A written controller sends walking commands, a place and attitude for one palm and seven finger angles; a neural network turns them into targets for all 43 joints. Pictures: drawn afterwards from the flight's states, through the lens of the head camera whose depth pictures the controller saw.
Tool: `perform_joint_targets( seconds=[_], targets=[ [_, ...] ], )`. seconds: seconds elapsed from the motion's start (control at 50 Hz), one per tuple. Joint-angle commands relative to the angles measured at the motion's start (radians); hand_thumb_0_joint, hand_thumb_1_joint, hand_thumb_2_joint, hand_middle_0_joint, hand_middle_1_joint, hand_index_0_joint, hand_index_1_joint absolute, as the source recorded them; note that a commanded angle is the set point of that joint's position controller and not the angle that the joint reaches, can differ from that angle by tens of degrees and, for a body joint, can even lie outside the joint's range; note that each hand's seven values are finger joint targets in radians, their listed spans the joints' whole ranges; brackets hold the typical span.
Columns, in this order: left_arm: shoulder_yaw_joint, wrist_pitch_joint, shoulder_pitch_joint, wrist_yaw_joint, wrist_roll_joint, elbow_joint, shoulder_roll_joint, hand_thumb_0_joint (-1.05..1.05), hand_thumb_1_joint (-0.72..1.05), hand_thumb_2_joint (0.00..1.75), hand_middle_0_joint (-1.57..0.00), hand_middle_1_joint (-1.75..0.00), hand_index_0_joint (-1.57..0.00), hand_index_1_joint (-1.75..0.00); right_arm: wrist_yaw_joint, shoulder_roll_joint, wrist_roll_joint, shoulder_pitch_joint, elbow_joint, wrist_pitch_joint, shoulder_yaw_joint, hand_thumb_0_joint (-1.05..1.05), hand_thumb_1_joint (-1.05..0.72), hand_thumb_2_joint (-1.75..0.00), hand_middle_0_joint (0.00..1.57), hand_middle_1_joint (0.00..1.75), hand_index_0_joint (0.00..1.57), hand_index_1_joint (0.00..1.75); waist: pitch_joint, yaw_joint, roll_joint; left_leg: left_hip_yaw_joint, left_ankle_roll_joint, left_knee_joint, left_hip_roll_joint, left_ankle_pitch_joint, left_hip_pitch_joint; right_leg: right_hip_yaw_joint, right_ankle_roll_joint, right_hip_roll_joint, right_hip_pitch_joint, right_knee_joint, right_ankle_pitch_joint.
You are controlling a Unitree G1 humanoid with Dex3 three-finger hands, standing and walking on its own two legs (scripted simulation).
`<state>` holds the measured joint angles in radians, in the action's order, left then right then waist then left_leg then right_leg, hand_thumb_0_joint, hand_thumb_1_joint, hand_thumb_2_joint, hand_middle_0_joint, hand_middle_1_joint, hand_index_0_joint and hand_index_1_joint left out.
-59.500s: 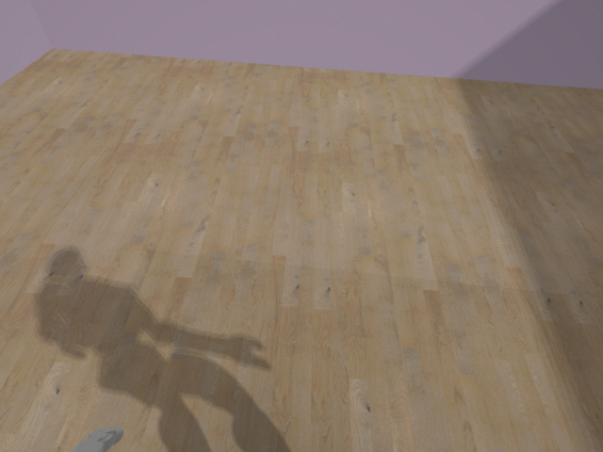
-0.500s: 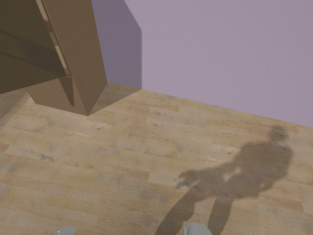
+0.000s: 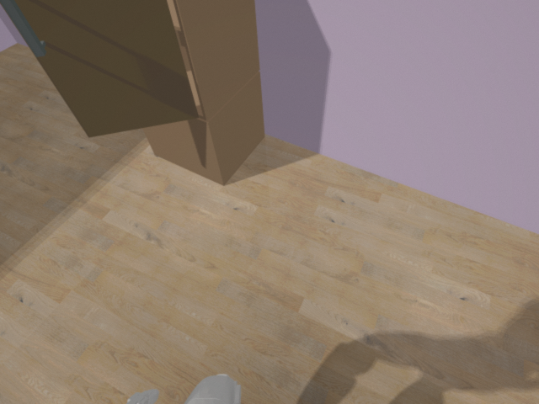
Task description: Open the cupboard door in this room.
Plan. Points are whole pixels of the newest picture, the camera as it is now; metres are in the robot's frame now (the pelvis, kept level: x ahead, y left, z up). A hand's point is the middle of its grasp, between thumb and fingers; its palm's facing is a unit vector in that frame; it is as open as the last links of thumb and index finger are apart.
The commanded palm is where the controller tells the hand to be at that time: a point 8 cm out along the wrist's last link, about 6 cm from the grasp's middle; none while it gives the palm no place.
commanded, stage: turn to face it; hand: left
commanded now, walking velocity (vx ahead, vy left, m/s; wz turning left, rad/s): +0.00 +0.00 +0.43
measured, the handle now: (24, 21) +0.99 +0.66 +0.08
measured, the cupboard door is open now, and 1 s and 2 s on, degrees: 43 43 43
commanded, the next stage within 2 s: take the last steps up to it in 0.36 s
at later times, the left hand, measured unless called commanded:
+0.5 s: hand out of the picture +0.03 +0.26 -0.17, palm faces +0.23 -0.95 -0.21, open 7.4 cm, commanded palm none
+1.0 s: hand out of the picture -0.01 +0.23 -0.16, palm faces +0.39 -0.89 -0.22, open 7.3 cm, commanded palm none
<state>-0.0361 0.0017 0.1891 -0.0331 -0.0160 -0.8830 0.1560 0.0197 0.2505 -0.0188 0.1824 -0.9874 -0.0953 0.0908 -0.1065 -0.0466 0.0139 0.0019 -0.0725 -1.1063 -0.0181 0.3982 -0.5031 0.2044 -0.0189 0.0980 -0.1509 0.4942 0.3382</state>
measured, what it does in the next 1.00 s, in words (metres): walks ahead, turning left: left foot, then right foot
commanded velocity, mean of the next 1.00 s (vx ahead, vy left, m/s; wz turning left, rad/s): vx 0.17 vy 0.08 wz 0.25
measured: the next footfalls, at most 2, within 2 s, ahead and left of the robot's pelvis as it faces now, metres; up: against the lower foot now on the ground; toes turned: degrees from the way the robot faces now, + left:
left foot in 0.20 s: +0.04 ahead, +0.14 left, +0.00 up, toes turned +11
right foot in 0.70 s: +0.06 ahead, -0.07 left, +0.00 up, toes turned +7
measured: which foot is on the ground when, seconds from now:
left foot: up 0.00-0.18, down 0.20-0.70, up 0.72-1.00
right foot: down 0.00-0.20, up 0.22-0.68, down 0.70-1.00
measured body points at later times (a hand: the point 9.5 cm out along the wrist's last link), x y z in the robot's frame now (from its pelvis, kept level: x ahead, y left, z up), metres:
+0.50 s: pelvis +0.01 +0.06 +0.00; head +0.05 +0.09 +0.45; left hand +0.02 +0.31 -0.16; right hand +0.15 -0.16 -0.13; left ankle +0.00 +0.13 -0.74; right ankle +0.01 -0.12 -0.66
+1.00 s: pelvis +0.09 +0.08 +0.00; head +0.12 +0.07 +0.45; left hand -0.03 +0.28 -0.14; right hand +0.19 -0.15 -0.16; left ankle +0.10 +0.25 -0.66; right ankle +0.02 -0.07 -0.74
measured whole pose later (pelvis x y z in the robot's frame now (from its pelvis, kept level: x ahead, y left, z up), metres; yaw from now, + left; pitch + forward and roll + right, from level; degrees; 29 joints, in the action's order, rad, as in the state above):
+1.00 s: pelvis +0.09 +0.08 +0.00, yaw +20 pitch +0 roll +2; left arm -0.04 -0.06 0.38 -0.01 -0.03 -1.08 0.14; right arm 0.03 0.23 -0.02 0.23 -1.05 -0.06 0.07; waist -0.07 0.00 0.01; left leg -0.02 -0.04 -1.02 -0.07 0.19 -0.62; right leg 0.21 0.05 0.13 0.03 0.33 0.34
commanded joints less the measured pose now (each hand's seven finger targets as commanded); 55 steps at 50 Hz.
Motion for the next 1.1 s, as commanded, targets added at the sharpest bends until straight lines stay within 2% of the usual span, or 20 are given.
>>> perform_joint_targets(
  seconds=[0.0, 0.08, 0.14, 0.16, 0.18, 0.2, 0.28, 0.34, 0.46, 0.56, 0.62, 0.64, 0.66, 0.68, 0.7, 0.72, 0.76, 0.82, 1.02, 1.08],
  targets=[
    [-0.057, -0.019, 0.108, -0.005, -0.009, 0.025, 0.205, 0.0, 0.9, 0.9, -0.2, -0.3, -0.2, -0.3, 0.007, 0.019, 0.004, -0.106, 0.101, 0.032, -0.006, 0.0, -0.9, -0.9, 0.2, 0.3, 0.2, 0.3, 0.097, 0.076, -0.206, -0.06, 0.006, 0.161, -0.008, 0.037, -0.045, -0.101, -0.072, 0.25, 0.161, -0.079, -0.741],
    [-0.067, -0.016, 0.12, 0.0, -0.017, 0.005, 0.232, 0.0, 0.9, 0.9, -0.2, -0.3, -0.2, -0.3, 0.007, 0.011, 0.009, -0.127, 0.112, 0.046, -0.017, 0.0, -0.9, -0.9, 0.2, 0.3, 0.2, 0.3, 0.105, 0.086, -0.238, -0.101, 0.035, 0.342, 0.011, 0.055, 0.063, -0.092, -0.08, 0.27, 0.136, -0.027, -0.763],
    [-0.07, -0.018, 0.083, 0.008, -0.003, 0.005, 0.252, 0.0, 0.9, 0.9, -0.2, -0.3, -0.2, -0.3, 0.0, 0.051, 0.003, -0.022, 0.089, 0.063, -0.011, 0.0, -0.9, -0.9, 0.2, 0.3, 0.2, 0.3, 0.161, 0.013, -0.183, -0.129, 0.064, 0.61, 0.043, -0.154, 0.307, -0.023, -0.022, 0.238, 0.04, 0.139, -0.726],
    [-0.064, -0.015, 0.072, 0.014, 0.006, 0.018, 0.229, 0.0, 0.9, 0.9, -0.2, -0.3, -0.2, -0.3, -0.004, 0.123, -0.003, 0.05, 0.074, 0.075, 0.005, 0.0, -0.9, -0.9, 0.2, 0.3, 0.2, 0.3, 0.229, -0.031, -0.033, -0.021, 0.108, 0.672, -0.065, -0.414, 0.506, 0.016, 0.03, 0.185, -0.109, 0.311, -0.519],
    [-0.04, -0.011, 0.053, 0.021, 0.014, 0.048, 0.147, 0.0, 0.9, 0.9, -0.2, -0.3, -0.2, -0.3, -0.012, 0.226, -0.009, 0.114, 0.067, 0.08, 0.033, 0.0, -0.9, -0.9, 0.2, 0.3, 0.2, 0.3, 0.268, -0.058, 0.284, 0.354, 0.251, 0.695, -0.349, -0.83, 0.646, -0.005, 0.091, 0.033, -0.379, 0.556, 0.239],
    [-0.035, 0.01, 0.003, 0.007, 0.008, 0.066, 0.151, 0.0, 0.9, 0.9, -0.2, -0.3, -0.2, -0.3, -0.025, 0.252, 0.002, 0.139, 0.056, 0.069, 0.03, 0.0, -0.9, -0.9, 0.2, 0.3, 0.2, 0.3, 0.278, -0.066, 0.213, 0.341, 0.323, 0.687, -0.406, -0.963, 0.562, -0.158, 0.075, 0.021, -0.369, 0.638, 0.344],
    [-0.045, 0.031, 0.022, 0.018, -0.003, -0.007, 0.158, 0.0, 0.9, 0.9, -0.2, -0.3, -0.2, -0.3, -0.051, 0.144, -0.004, -0.029, 0.099, 0.082, -0.008, 0.0, -0.9, -0.9, 0.2, 0.3, 0.2, 0.3, 0.127, 0.022, 0.142, 0.193, 0.26, 0.76, -0.263, -0.654, 0.357, -0.217, 0.082, 0.027, -0.362, 0.677, 0.13],
    [-0.044, 0.033, 0.07, 0.021, -0.004, -0.04, 0.138, 0.0, 0.9, 0.9, -0.2, -0.3, -0.2, -0.3, -0.053, 0.121, 0.001, -0.013, 0.09, 0.096, -0.017, 0.0, -0.9, -0.9, 0.2, 0.3, 0.2, 0.3, 0.143, 0.046, 0.077, 0.136, 0.241, 0.76, -0.222, -0.734, 0.391, -0.201, 0.093, 0.008, -0.352, 0.651, 0.054],
    [-0.034, 0.032, 0.031, 0.018, -0.002, -0.03, 0.112, 0.0, 0.9, 0.9, -0.2, -0.3, -0.2, -0.3, -0.05, 0.102, -0.003, 0.045, 0.06, 0.097, -0.021, 0.0, -0.9, -0.9, 0.2, 0.3, 0.2, 0.3, 0.146, 0.035, 0.109, 0.169, 0.253, 0.777, -0.214, -0.652, 0.397, -0.187, 0.097, -0.009, -0.31, 0.497, 0.056],
    [-0.033, 0.012, -0.035, 0.036, -0.009, -0.001, 0.098, 0.0, 0.9, 0.9, -0.2, -0.3, -0.2, -0.3, -0.039, 0.107, -0.013, 0.083, 0.045, 0.093, -0.007, 0.0, -0.9, -0.9, 0.2, 0.3, 0.2, 0.3, 0.098, 0.015, 0.147, 0.259, 0.266, 0.823, -0.191, -0.178, 0.34, -0.129, 0.071, -0.049, -0.254, 0.277, 0.126],
    [-0.042, -0.004, 0.052, 0.042, -0.007, -0.03, 0.099, 0.0, 0.9, 0.9, -0.2, -0.3, -0.2, -0.3, -0.035, 0.108, -0.007, 0.049, 0.048, 0.093, -0.005, 0.0, -0.9, -0.9, 0.2, 0.3, 0.2, 0.3, 0.097, 0.067, 0.118, 0.264, 0.237, 0.783, -0.148, -0.008, 0.202, -0.103, 0.055, -0.075, -0.041, 0.061, 0.043],
    [-0.051, -0.013, 0.115, 0.039, -0.008, -0.052, 0.113, 0.0, 0.9, 0.9, -0.2, -0.3, -0.2, -0.3, -0.033, 0.092, -0.001, 0.03, 0.053, 0.095, -0.006, 0.0, -0.9, -0.9, 0.2, 0.3, 0.2, 0.3, 0.103, 0.105, 0.058, 0.224, 0.202, 0.701, -0.095, 0.046, 0.087, -0.117, 0.045, -0.054, 0.122, -0.069, -0.021],
    [-0.066, -0.024, 0.189, 0.03, -0.018, -0.073, 0.173, 0.0, 0.9, 0.9, -0.2, -0.3, -0.2, -0.3, -0.027, 0.039, 0.009, 0.034, 0.06, 0.1, -0.014, 0.0, -0.9, -0.9, 0.2, 0.3, 0.2, 0.3, 0.115, 0.139, -0.134, 0.108, 0.146, 0.517, 0.005, 0.114, -0.112, -0.29, -0.001, 0.109, 0.312, -0.184, 0.105],
    [-0.085, -0.028, 0.268, 0.02, -0.022, -0.088, 0.264, 0.0, 0.9, 0.9, -0.2, -0.3, -0.2, -0.3, -0.021, 0.007, 0.007, -0.01, 0.097, 0.104, -0.021, 0.0, -0.9, -0.9, 0.2, 0.3, 0.2, 0.3, 0.106, 0.183, -0.366, -0.005, 0.085, 0.233, 0.086, 0.207, -0.288, -0.641, -0.104, 0.395, 0.381, -0.313, 0.223],
    [-0.075, -0.026, 0.244, 0.013, -0.006, -0.08, 0.254, 0.0, 0.9, 0.9, -0.2, -0.3, -0.2, -0.3, -0.015, 0.081, -0.012, -0.053, 0.104, 0.095, -0.005, 0.0, -0.9, -0.9, 0.2, 0.3, 0.2, 0.3, 0.027, 0.163, -0.227, 0.065, 0.078, 0.06, 0.026, 0.157, -0.293, -0.679, -0.149, 0.459, 0.198, -0.366, 0.278],
    [-0.068, -0.034, 0.163, 0.013, -0.004, -0.063, 0.217, 0.0, 0.9, 0.9, -0.2, -0.3, -0.2, -0.3, -0.004, 0.069, -0.016, -0.029, 0.09, 0.09, 0.0, 0.0, -0.9, -0.9, 0.2, 0.3, 0.2, 0.3, -0.008, 0.112, -0.143, 0.083, 0.074, 0.002, -0.003, 0.034, -0.27, -0.577, -0.135, 0.403, 0.119, -0.382, 0.287],
    [-0.042, -0.057, 0.112, 0.016, 0.0, -0.077, 0.139, 0.0, 0.9, 0.9, -0.2, -0.3, -0.2, -0.3, 0.005, 0.045, -0.016, -0.009, 0.043, 0.076, -0.002, 0.0, -0.9, -0.9, 0.2, 0.3, 0.2, 0.3, -0.086, 0.067, -0.204, 0.072, 0.051, -0.067, -0.033, -0.105, -0.234, -0.408, -0.061, 0.29, 0.02, -0.367, 0.068],
    [-0.035, -0.078, 0.146, 0.015, 0.001, -0.102, 0.115, 0.0, 0.9, 0.9, -0.2, -0.3, -0.2, -0.3, 0.015, 0.001, -0.007, 0.044, 0.004, 0.069, -0.01, 0.0, -0.9, -0.9, 0.2, 0.3, 0.2, 0.3, -0.038, 0.049, -0.171, 0.025, 0.028, -0.052, -0.038, -0.194, -0.214, -0.189, -0.028, 0.231, 0.076, -0.316, -0.276],
    [-0.037, -0.078, 0.247, 0.012, -0.018, -0.185, 0.168, 0.0, 0.9, 0.9, -0.2, -0.3, -0.2, -0.3, 0.038, -0.037, 0.004, -0.12, 0.056, 0.089, -0.04, 0.0, -0.9, -0.9, 0.2, 0.3, 0.2, 0.3, -0.041, 0.084, -0.233, -0.113, 0.053, 0.361, -0.047, -0.188, -0.09, -0.043, -0.039, 0.257, 0.134, -0.239, -0.49],
    [-0.045, -0.072, 0.206, 0.014, -0.018, -0.187, 0.198, 0.0, 0.9, 0.9, -0.2, -0.3, -0.2, -0.3, 0.025, -0.005, -0.002, 0.04, 0.014, 0.113, -0.031, 0.0, -0.9, -0.9, 0.2, 0.3, 0.2, 0.3, 0.036, 0.003, -0.21, -0.166, 0.096, 0.52, 0.029, -0.15, 0.24, -0.002, -0.024, 0.243, 0.038, -0.04, -0.641]
  ],
)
